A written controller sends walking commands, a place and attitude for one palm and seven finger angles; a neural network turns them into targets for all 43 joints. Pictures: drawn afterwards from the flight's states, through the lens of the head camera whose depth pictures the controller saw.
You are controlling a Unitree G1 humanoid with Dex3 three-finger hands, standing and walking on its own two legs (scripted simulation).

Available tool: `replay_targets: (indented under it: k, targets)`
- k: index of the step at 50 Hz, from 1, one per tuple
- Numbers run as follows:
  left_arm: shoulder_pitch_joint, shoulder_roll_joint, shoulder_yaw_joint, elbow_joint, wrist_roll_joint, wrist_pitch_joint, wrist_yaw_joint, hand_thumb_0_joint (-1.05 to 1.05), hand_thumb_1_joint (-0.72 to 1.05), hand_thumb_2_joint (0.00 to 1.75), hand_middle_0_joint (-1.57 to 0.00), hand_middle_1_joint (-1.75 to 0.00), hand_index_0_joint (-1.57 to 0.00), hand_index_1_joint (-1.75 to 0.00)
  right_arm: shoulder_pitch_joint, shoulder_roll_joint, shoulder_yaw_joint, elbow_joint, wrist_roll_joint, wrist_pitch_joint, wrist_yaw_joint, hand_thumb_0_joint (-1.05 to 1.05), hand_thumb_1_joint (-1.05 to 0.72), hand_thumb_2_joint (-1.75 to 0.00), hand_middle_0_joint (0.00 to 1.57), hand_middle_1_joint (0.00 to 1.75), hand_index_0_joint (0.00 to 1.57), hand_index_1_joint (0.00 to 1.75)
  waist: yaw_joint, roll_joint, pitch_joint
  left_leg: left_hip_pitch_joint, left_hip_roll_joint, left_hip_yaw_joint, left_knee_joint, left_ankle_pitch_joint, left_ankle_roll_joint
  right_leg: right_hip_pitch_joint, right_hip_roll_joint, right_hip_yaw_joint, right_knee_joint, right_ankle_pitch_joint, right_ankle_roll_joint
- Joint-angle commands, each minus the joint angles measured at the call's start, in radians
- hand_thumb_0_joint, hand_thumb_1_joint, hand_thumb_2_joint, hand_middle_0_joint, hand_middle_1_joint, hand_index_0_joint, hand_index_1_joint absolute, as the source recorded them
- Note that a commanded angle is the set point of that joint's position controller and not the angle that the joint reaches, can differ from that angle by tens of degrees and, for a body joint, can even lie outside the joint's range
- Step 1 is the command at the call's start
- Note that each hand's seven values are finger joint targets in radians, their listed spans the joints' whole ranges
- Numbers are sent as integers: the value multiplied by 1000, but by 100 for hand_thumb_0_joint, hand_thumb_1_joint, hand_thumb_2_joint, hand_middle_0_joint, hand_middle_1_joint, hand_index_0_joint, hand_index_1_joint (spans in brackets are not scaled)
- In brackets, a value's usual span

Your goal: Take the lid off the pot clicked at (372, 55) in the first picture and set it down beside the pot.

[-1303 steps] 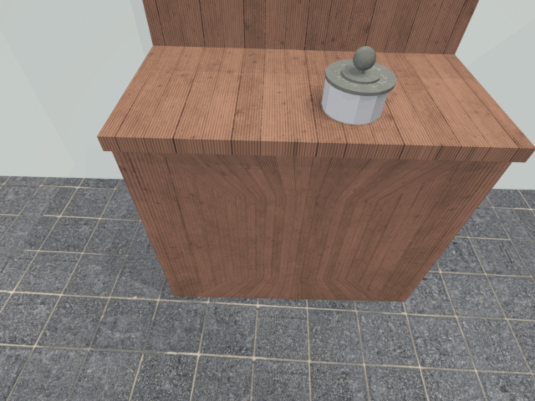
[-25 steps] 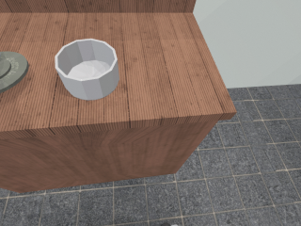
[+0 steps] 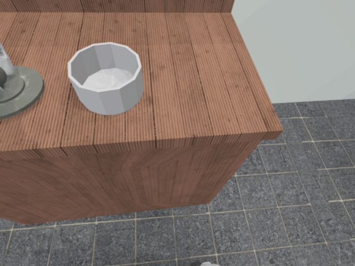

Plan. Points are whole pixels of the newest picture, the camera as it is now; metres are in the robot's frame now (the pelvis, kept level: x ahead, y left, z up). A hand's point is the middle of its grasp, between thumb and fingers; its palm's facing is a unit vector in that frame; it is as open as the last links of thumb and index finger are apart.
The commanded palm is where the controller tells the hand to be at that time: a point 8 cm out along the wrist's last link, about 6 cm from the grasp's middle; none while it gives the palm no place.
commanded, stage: open the fingers wide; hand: left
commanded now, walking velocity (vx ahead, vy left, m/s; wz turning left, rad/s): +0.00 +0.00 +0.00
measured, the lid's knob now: out of the picture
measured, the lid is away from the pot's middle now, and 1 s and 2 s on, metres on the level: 0.22 0.23 0.23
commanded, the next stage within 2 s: raise the empty hand in 1.02 s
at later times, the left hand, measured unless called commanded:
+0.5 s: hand out of the picture +0.46 +0.34 +0.15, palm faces -0.39 -0.13 -0.91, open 8.1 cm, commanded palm +0.49 +0.34 +0.22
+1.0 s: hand out of the picture +0.47 +0.34 +0.16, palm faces -0.37 -0.13 -0.92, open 11.0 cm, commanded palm +0.49 +0.34 +0.22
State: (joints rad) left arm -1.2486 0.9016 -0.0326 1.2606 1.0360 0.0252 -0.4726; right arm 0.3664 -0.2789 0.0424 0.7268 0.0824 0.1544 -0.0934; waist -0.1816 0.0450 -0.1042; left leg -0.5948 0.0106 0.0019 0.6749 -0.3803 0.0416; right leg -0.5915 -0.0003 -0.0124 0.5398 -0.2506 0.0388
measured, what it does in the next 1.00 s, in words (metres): stands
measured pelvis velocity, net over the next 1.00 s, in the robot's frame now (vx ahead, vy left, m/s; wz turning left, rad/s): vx -0.01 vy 0.01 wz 0.00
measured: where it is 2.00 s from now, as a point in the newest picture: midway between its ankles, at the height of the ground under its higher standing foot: outside the picture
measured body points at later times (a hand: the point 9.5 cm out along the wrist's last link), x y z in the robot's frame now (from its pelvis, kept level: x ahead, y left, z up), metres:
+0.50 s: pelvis -0.01 +0.00 +0.00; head +0.08 +0.02 +0.44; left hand +0.48 +0.34 +0.20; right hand +0.03 -0.28 -0.12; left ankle -0.05 +0.08 -0.72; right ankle -0.01 -0.15 -0.72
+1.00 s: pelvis -0.01 +0.01 +0.00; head +0.08 +0.03 +0.44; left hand +0.49 +0.34 +0.21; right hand -0.03 -0.27 -0.12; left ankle -0.05 +0.08 -0.72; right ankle -0.01 -0.15 -0.72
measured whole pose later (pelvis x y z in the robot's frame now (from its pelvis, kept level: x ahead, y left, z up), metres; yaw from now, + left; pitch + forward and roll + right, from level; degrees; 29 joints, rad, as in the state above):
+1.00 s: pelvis -0.01 +0.01 +0.00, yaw +0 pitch +16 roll -3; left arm -1.22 0.92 -0.05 1.21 1.02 -0.07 -0.45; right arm 0.35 -0.28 0.05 0.71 0.10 0.23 -0.10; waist -0.17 0.04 -0.10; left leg -0.60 0.00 0.01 0.70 -0.38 0.06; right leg -0.59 -0.01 0.00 0.56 -0.25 0.05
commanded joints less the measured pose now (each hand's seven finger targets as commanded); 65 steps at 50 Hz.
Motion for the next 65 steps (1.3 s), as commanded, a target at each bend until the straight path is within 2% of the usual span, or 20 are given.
replay_targets:
  k: [1, 3, 7, 12, 13, 17, 24, 27, 28, 34, 37, 41, 43, 46, 48, 55, 59, 62, 63, 65]
  targets:
    - [-473, 322, 54, -290, -6, -50, 67, 0, 61, 75, -85, -107, -83, -107, 74, -185, -62, -71, 6, 35, -24, 0, -90, -90, 20, 30, 20, 30, 26, 106, -428, 318, -15, -18, -11, 620, 16, 161, 59, -50, -8, 297, -45]
    - [-519, 399, 104, -386, -5, -73, 77, 0, 58, 74, -82, -106, -80, -106, 60, -185, -61, -82, 7, 44, -29, 0, -90, -90, 20, 30, 20, 30, 49, 195, -517, 379, -16, -28, -8, 690, 7, 180, 55, -46, 7, 318, -52]
    - [-458, 319, 52, -347, -25, -92, 64, 0, 50, 74, -76, -103, -74, -103, 44, -171, -55, -80, 15, 47, -35, 0, -90, -90, 20, 30, 20, 30, 45, 223, -473, 416, -10, -24, 2, 774, -3, 141, 62, -63, 8, 315, -55]
    - [-474, 288, 36, -385, -46, -106, 56, 0, 41, 74, -70, -99, -68, -99, 26, -171, -57, -83, 14, 50, -33, 0, -90, -90, 20, 30, 20, 30, 47, 231, -476, 441, -7, -29, 3, 792, -7, 128, 62, -65, 9, 310, -56]
    - [-495, 350, 86, -406, -35, -109, 61, 0, 39, 74, -68, -99, -67, -98, 32, -176, -64, -82, 5, 53, -30, 0, -90, -90, 20, 30, 20, 30, 47, 221, -516, 456, -5, -39, 12, 796, -7, 130, 60, -53, 11, 318, -51]
    - [-441, 245, 3, -317, -60, -108, 47, 0, 31, 74, -63, -95, -62, -95, 14, -172, -53, -78, 20, 57, -36, 0, -90, -90, 20, 30, 20, 30, 34, 151, -402, 366, -14, -18, -6, 692, 8, 131, 59, -64, 4, 296, -53]
    - [-450, 298, 37, -302, -43, -109, 60, 0, 17, 74, -54, -89, -54, -89, 15, -174, -52, -73, 14, 56, -38, 0, -90, -90, 20, 30, 20, 30, 36, 154, -442, 364, -17, -29, 1, 661, 5, 134, 57, -56, 12, 285, -54]
    - [-420, 165, -65, -237, -59, -97, 45, 0, 11, 76, -51, -85, -51, -85, 7, -174, -47, -68, 27, 57, -35, 0, -90, -90, 20, 30, 20, 30, 25, 123, -351, 327, -14, -17, -19, 595, 6, 100, 58, -70, 6, 240, -57]
    - [-458, 241, -11, -270, -44, -93, 53, 0, 9, 76, -50, -84, -50, -83, 12, -185, -54, -63, 17, 63, -29, 0, -90, -90, 20, 30, 20, 30, 33, 142, -389, 334, -12, -22, -14, 573, 4, 107, 58, -57, 6, 236, -56]
    - [-471, 267, -5, -232, -31, -90, 59, 0, -4, 79, -44, -75, -44, -75, 33, -182, -50, -65, 19, 60, -37, 0, -90, -90, 20, 30, 20, 30, 21, 98, -395, 292, -23, -23, -14, 527, 13, 128, 57, -58, 14, 238, -58]
    - [-461, 274, 6, -279, -34, -101, 60, 0, -9, 81, -42, -72, -42, -72, 34, -178, -49, -73, 20, 57, -38, 0, -90, -90, 20, 30, 20, 30, 41, 157, -441, 331, -22, -23, -12, 605, 4, 147, 59, -64, 20, 258, -63]
    - [-455, 283, 6, -226, -22, -92, 60, 0, -10, 82, -43, -70, -43, -70, 56, -184, -52, -68, 16, 59, -33, 0, -90, -90, 20, 30, 20, 30, 27, 109, -385, 283, -21, -22, -19, 537, 9, 132, 62, -59, 12, 242, -60]
    - [-489, 301, 22, -285, -18, -97, 62, 0, -10, 83, -44, -70, -44, -70, 55, -184, -58, -72, 12, 62, -30, 0, -90, -90, 20, 30, 20, 30, 35, 162, -450, 339, -17, -29, -12, 608, 0, 133, 63, -53, 15, 258, -59]
    - [-438, 309, 26, -223, -17, -93, 60, 0, -11, 84, -44, -68, -44, -68, 63, -184, -54, -75, 15, 62, -32, 0, -90, -90, 20, 30, 20, 30, 30, 105, -394, 279, -22, -18, -19, 548, 8, 147, 61, -54, 9, 253, -58]
    - [-475, 334, 50, -309, -16, -102, 63, 0, -11, 85, -44, -68, -44, -68, 61, -184, -61, -80, 12, 66, -28, 0, -90, -90, 20, 30, 20, 30, 44, 169, -466, 351, -14, -30, -13, 655, -3, 146, 62, -54, 15, 282, -60]
    - [-441, 256, -5, -241, -22, -92, 53, 0, -12, 87, -46, -65, -46, -65, 69, -181, -63, -78, 16, 68, -20, 0, -90, -90, 20, 30, 20, 30, 25, 129, -388, 330, -15, -30, -14, 622, -2, 101, 67, -62, 4, 245, -59]
    - [-527, 311, 39, -356, -20, -104, 56, 0, -12, 87, -46, -65, -46, -65, 64, -178, -67, -84, 8, 64, -20, 0, -90, -90, 20, 30, 20, 30, 36, 229, -492, 447, -7, -54, 0, 756, -20, 93, 67, -61, 8, 265, -62]
    - [-496, 232, -15, -320, -42, -101, 36, 0, -12, 87, -46, -65, -46, -65, 56, -174, -62, -79, 17, 59, -19, 0, -90, -90, 20, 30, 20, 30, 36, 205, -444, 446, -3, -49, -6, 790, -27, 80, 69, -76, 4, 257, -62]
    - [-540, 285, 26, -363, -31, -99, 40, 0, -12, 87, -46, -65, -46, -65, 53, -179, -68, -82, 6, 61, -12, 0, -90, -90, 20, 30, 20, 30, 40, 220, -472, 465, 0, -60, -3, 797, -31, 77, 69, -65, 2, 259, -59]
    - [-489, 243, -4, -277, -29, -84, 34, 0, -12, 87, -46, -65, -46, -65, 52, -175, -64, -82, 11, 61, -11, 0, -90, -90, 20, 30, 20, 30, 31, 142, -416, 403, -9, -48, -7, 720, -15, 87, 68, -67, -3, 250, -57]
